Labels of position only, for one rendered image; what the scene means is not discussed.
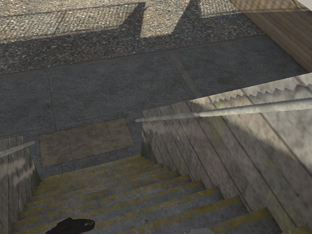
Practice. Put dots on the robot left hand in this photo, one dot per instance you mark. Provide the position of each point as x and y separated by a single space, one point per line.
73 226

